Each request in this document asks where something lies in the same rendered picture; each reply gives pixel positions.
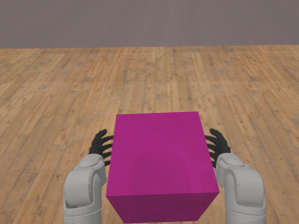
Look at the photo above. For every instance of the right robot forearm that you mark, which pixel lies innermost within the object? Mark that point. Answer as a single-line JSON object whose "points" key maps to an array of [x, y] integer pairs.
{"points": [[244, 195]]}

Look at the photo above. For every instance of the left robot forearm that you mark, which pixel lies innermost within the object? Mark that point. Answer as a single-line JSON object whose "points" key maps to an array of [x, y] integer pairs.
{"points": [[82, 196]]}

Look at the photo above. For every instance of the carton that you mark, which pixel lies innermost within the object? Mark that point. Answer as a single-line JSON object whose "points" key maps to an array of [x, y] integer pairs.
{"points": [[160, 168]]}

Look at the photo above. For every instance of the robot left hand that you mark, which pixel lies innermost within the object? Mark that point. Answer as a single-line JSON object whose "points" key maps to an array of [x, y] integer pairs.
{"points": [[97, 148]]}

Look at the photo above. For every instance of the robot right hand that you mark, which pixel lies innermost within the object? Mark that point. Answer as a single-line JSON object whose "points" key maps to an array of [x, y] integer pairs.
{"points": [[220, 148]]}

